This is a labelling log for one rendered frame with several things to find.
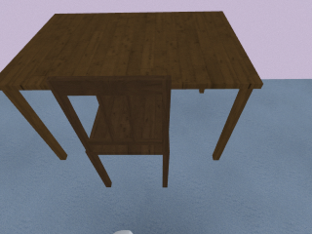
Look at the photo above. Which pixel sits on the chair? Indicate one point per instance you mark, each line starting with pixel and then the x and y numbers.
pixel 133 116

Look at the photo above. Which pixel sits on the table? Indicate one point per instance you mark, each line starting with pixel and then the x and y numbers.
pixel 200 51

